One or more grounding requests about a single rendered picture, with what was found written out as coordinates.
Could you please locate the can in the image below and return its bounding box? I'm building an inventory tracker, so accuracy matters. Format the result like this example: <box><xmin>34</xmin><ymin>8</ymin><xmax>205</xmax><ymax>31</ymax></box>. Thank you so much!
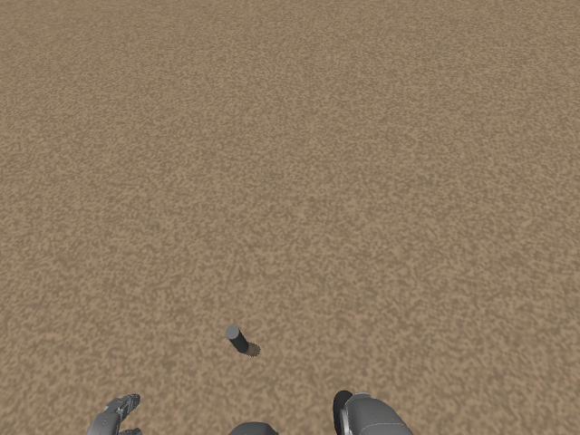
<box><xmin>226</xmin><ymin>325</ymin><xmax>249</xmax><ymax>353</ymax></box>

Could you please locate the right robot foot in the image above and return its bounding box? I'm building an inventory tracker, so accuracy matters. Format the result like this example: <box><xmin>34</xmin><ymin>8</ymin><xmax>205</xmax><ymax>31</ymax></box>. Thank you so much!
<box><xmin>333</xmin><ymin>391</ymin><xmax>353</xmax><ymax>435</ymax></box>

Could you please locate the left robot hand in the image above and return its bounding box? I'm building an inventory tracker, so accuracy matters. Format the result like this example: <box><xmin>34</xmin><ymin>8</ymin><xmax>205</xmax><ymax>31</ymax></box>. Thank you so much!
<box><xmin>85</xmin><ymin>393</ymin><xmax>142</xmax><ymax>435</ymax></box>

